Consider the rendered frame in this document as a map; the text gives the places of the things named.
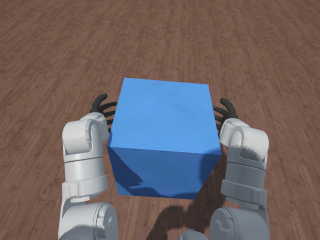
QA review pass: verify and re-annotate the robot right hand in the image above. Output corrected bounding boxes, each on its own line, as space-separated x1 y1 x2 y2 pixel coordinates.
212 98 238 139

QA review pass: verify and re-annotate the right robot thigh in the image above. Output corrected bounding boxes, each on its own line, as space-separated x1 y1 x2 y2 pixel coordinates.
178 230 209 240

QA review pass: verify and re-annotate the right robot forearm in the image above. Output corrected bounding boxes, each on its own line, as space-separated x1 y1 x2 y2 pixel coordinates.
219 118 271 240

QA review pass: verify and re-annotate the right robot upper arm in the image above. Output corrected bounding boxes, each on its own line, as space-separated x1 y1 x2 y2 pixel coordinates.
208 206 270 240

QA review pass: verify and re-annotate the robot left hand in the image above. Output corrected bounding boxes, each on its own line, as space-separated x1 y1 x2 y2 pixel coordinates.
90 93 118 133

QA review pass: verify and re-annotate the carton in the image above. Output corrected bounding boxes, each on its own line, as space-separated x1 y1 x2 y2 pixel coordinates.
106 77 222 200

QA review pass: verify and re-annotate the left robot forearm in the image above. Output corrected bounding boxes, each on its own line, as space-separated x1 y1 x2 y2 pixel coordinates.
58 112 110 240

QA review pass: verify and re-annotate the left robot upper arm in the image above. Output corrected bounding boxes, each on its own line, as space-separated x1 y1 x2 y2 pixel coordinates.
59 202 119 240

